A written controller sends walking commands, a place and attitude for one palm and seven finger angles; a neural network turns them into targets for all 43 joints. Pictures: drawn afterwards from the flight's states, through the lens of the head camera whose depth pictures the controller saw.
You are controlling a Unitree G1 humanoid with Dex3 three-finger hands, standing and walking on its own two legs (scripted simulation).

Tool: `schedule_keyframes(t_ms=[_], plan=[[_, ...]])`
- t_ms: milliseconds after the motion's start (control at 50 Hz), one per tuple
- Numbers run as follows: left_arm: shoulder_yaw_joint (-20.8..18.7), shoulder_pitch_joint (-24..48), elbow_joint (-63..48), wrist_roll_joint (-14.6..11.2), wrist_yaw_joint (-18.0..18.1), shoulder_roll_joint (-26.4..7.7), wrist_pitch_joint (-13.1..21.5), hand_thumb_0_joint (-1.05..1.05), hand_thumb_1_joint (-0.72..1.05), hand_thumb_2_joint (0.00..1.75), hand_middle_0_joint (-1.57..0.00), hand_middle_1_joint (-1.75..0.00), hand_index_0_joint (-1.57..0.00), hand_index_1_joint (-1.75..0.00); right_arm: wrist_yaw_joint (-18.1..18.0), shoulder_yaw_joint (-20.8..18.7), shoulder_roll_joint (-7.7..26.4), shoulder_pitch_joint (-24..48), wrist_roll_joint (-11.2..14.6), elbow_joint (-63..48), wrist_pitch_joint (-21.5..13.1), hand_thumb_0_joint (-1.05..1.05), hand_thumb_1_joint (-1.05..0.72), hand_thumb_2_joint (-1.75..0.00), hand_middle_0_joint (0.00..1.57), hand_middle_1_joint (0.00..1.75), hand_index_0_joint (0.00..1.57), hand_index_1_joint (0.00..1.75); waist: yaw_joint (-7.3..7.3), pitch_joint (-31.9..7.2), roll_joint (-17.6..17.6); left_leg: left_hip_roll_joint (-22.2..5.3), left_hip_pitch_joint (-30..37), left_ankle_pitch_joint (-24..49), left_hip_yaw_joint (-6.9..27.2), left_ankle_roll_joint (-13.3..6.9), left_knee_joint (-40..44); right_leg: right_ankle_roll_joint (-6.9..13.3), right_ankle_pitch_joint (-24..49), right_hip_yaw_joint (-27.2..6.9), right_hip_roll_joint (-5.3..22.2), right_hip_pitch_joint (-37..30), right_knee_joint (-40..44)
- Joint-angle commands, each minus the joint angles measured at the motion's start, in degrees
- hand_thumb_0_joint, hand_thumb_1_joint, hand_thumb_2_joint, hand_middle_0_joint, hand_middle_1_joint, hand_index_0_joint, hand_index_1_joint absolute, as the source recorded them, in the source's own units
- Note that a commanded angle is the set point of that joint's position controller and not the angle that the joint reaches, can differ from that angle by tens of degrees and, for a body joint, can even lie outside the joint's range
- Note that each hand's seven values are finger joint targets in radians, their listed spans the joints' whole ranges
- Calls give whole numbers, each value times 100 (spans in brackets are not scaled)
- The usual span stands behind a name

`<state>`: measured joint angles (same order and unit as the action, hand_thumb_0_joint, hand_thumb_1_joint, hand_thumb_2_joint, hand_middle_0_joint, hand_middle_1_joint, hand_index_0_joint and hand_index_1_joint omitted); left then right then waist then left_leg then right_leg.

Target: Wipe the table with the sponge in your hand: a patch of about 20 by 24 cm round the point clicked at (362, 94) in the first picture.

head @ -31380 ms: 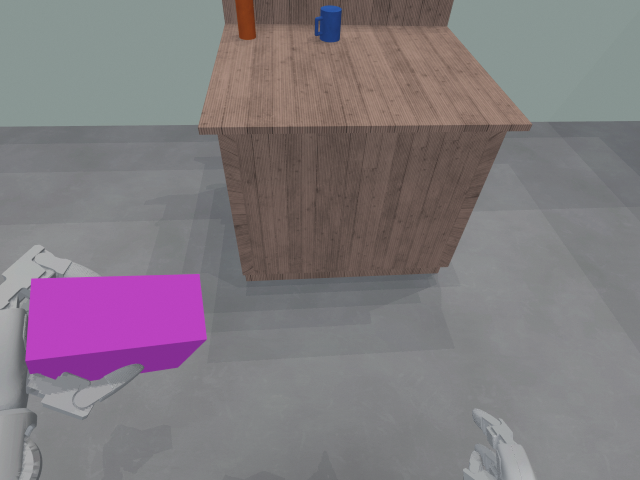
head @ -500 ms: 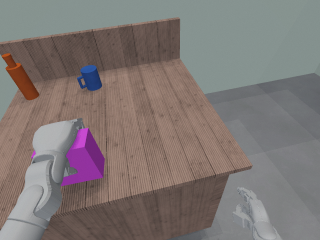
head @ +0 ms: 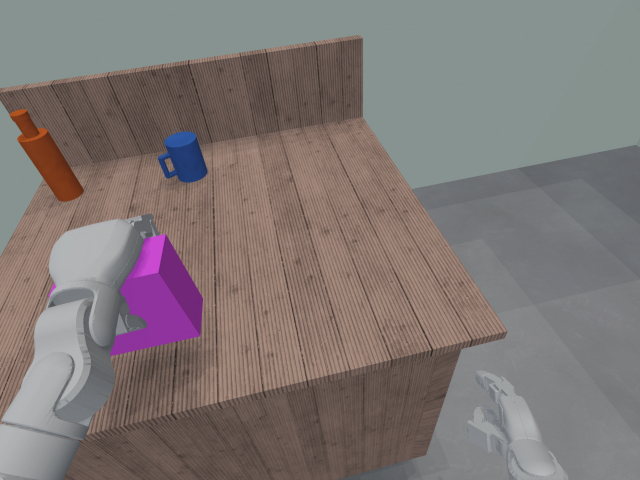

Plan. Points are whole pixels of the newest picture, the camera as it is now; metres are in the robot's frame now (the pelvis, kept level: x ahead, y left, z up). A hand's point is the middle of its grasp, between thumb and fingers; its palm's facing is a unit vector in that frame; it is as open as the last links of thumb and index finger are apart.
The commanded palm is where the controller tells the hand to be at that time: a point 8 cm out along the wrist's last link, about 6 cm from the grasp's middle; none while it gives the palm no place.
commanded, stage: lift the sponge slowly off the table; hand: left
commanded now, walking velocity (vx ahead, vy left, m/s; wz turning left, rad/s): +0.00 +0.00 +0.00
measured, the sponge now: (144, 308) +0.27 +0.29 +0.09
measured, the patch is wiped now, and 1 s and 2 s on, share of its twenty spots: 1.00 1.00 1.00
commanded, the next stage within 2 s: bring the sponge back beside the body in 0.34 s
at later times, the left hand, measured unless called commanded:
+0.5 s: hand (128, 268) +0.28 +0.28 +0.16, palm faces +0.10 -0.05 -0.99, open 10.6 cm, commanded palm +0.24 +0.28 +0.23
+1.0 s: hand (118, 306) +0.24 +0.28 +0.14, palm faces +0.09 -0.07 -0.99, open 10.6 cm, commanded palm +0.20 +0.27 +0.21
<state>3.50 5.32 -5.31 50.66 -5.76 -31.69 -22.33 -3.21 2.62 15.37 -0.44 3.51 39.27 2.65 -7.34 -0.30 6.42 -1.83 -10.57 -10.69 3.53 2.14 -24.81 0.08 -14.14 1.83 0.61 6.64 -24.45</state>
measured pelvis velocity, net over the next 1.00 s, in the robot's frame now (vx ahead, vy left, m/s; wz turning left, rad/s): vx -0.01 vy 0.00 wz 0.00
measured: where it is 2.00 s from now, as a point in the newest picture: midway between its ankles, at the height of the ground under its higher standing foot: outside the picture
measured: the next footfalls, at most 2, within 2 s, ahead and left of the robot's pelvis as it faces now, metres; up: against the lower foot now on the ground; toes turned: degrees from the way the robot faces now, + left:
none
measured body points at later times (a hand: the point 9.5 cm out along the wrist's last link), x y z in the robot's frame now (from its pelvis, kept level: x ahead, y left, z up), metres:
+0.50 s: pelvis +0.00 +0.00 +0.00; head -0.02 -0.05 +0.45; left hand +0.27 +0.28 +0.21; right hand +0.25 -0.19 -0.08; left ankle +0.04 +0.15 -0.74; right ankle -0.01 -0.12 -0.74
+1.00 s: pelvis -0.01 +0.00 +0.00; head -0.03 -0.05 +0.44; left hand +0.23 +0.28 +0.19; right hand +0.26 -0.19 -0.07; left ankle +0.03 +0.15 -0.74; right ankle -0.01 -0.12 -0.74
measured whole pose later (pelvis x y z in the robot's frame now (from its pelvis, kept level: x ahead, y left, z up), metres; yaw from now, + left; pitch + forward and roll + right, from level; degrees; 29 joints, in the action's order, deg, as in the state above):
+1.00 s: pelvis -0.01 +0.00 +0.00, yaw +0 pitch -4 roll +0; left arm 3.2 -2.0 -13.4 49.9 -6.4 -31.9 -23.4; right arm -2.9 3.2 15.0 0.3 3.2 38.3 2.4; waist -8.4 -0.4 7.0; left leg -2.0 -11.2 -10.9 3.8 2.4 -26.0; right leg 0.4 -14.6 1.9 0.3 7.5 -26.1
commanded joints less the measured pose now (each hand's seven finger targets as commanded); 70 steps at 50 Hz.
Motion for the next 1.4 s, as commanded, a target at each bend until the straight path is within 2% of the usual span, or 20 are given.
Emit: schedule_keyframes(t_ms=[0, 20, 100, 120, 200, 220, 460, 560, 600, 620, 700, 720, 1000, 1020, 1100, 1120, 1200, 1220, 1300, 1380], plan=[[-1052, 2058, -1329, 193, 232, -1581, -102, 0, 10, 130, -120, -160, -120, -160, -39, -171, 538, 1444, 10, -1106, -346, 0, -90, -90, 20, 30, 20, 30, 19, -1336, -91, 326, 576, 949, -123, -395, 243, 348, 898, -207, -192, -68, 419], [-785, 2063, -1269, 197, 180, -1320, -138, 0, 10, 130, -120, -160, -120, -160, -30, -138, 509, 1410, -17, -1133, -342, 0, -90, -90, 20, 30, 20, 30, 12, -1314, -28, 339, 530, 963, -167, -407, 234, 348, 917, -51, -182, -58, 402], [-941, 2245, -1390, 220, 118, -1564, -156, 0, 10, 130, -120, -160, -120, -160, -42, -145, 523, 1482, 17, -1113, -336, 0, -90, -90, 20, 30, 20, 30, 31, -1353, -136, 320, 573, 851, -103, -402, 268, 353, 767, -210, -195, -15, 431], [-630, 2340, -1314, 221, 73, -1267, -183, 0, 10, 130, -120, -160, -120, -160, -46, -103, 486, 1438, -8, -1154, -337, 0, -90, -90, 20, 30, 20, 30, 42, -1323, -177, 334, 529, 844, -148, -413, 272, 340, 769, -39, -180, -4, 425], [-1106, 2584, -1226, 279, 101, -1826, -240, 0, 10, 130, -120, -160, -120, -160, -64, -129, 547, 1457, 22, -1081, -305, 0, -90, -90, 20, 30, 20, 30, 4, -1442, -126, 318, 535, 861, -95, -385, 292, 375, 770, -237, -191, -58, 410], [-786, 2645, -1265, 276, 69, -1501, -257, 0, 10, 130, -120, -160, -120, -160, -56, -93, 492, 1457, 5, -1162, -313, 0, -90, -90, 20, 30, 20, 30, -17, -1532, -33, 349, 525, 945, -141, -397, 286, 374, 859, -78, -170, -138, 370], [-931, 2058, -1116, 229, -60, -1591, -367, 0, 10, 130, -120, -160, -120, -160, -6, -110, 546, 1396, 1, -1161, -226, 0, -90, -90, 20, 30, 20, 30, -9, -1306, -316, 328, 383, 804, -158, -415, 177, 311, 810, -122, -159, 62, 347], [-910, 1738, -1447, 158, 12, -1463, -180, 0, 10, 130, -120, -160, -120, -160, -4, -121, 501, 1379, -25, -1214, -298, 0, -90, -90, 20, 30, 20, 30, -47, -1361, -174, 335, 452, 882, -144, -425, 133, 315, 874, -103, -163, 31, 324], [-1198, 1702, -1731, 188, 97, -1729, -111, 0, 10, 130, -120, -160, -120, -160, -7, -141, 517, 1437, -15, -1212, -326, 0, -90, -90, 20, 30, 20, 30, -71, -1462, -52, 329, 512, 899, -95, -405, 145, 354, 861, -278, -189, -35, 305], [-930, 1612, -1745, 158, 93, -1417, -105, 0, 10, 130, -120, -160, -120, -160, 6, -120, 469, 1364, -38, -1265, -344, 0, -90, -90, 20, 30, 20, 30, -63, -1444, -99, 336, 469, 957, -149, -417, 112, 335, 928, -84, -169, -48, 275], [-1193, 1486, -1802, 144, 190, -1641, -126, 0, 10, 130, -120, -160, -120, -160, -1, -138, 514, 1466, -10, -1192, -338, 0, -90, -90, 20, 30, 20, 30, -43, -1217, -84, 309, 474, 814, -98, -390, 153, 349, 736, -295, -200, 92, 361], [-911, 1430, -1756, 116, 174, -1339, -143, 0, 10, 130, -120, -160, -120, -160, -4, -122, 472, 1396, -34, -1240, -349, 0, -90, -90, 20, 30, 20, 30, -46, -1226, -88, 317, 435, 801, -150, -408, 143, 325, 712, -100, -174, 75, 343], [-1235, 690, -2144, 118, 295, -1538, -56, 0, 10, 130, -120, -160, -120, -160, -7, -140, 482, 1510, -60, -1189, -387, 0, -90, -90, 20, 30, 20, 30, -79, -1083, -72, 283, 470, 681, -72, -382, 173, 344, 562, -324, -218, 104, 384], [-994, 633, -2085, 111, 278, -1282, -67, 0, 10, 130, -120, -160, -120, -160, -6, -116, 444, 1429, -89, -1229, -388, 0, -90, -90, 20, 30, 20, 30, -92, -1088, -166, 301, 420, 725, -135, -405, 131, 320, 609, -121, -185, 95, 363], [-1289, 545, -2228, 136, 339, -1569, -66, 0, 10, 130, -120, -160, -120, -160, -23, -151, 499, 1529, -66, -1191, -379, 0, -90, -90, 20, 30, 20, 30, -87, -1056, -74, 291, 456, 622, -76, -380, 156, 342, 487, -373, -217, 110, 390], [-1025, 457, -2267, 116, 323, -1285, -58, 0, 10, 130, -120, -160, -120, -160, -15, -119, 444, 1450, -95, -1261, -403, 0, -90, -90, 20, 30, 20, 30, -109, -1135, 21, 310, 440, 710, -136, -403, 120, 329, 579, -148, -179, 65, 348], [-1371, -25, -2476, 51, 363, -1519, 29, 0, 10, 130, -120, -160, -120, -160, -4, -168, 480, 1490, -86, -1235, -430, 0, -90, -90, 20, 30, 20, 30, -111, -1083, -108, 290, 490, 715, -70, -392, 92, 334, 620, -379, -215, 80, 368], [-1174, -133, -2474, 21, 356, -1309, 44, 0, 10, 130, -120, -160, -120, -160, 0, -146, 442, 1381, -113, -1283, -438, 0, -90, -90, 20, 30, 20, 30, -118, -1117, -113, 295, 435, 682, -136, -401, 65, 303, 577, -174, -173, 69, 348], [-1407, -322, -2660, 14, 420, -1470, 105, 0, 10, 130, -120, -160, -120, -160, -6, -185, 483, 1464, -89, -1242, -444, 0, -90, -90, 20, 30, 20, 30, -76, -921, -72, 268, 465, 603, -62, -379, 87, 330, 480, -412, -225, 180, 411], [-1252, -513, -2712, 39, 480, -1308, 169, 0, 10, 130, -120, -160, -120, -160, -12, -207, 450, 1316, -117, -1230, -457, 0, -90, -90, 20, 30, 20, 30, -82, -900, -58, 269, 475, 616, -106, -388, 97, 275, 481, -239, -162, 183, 418]])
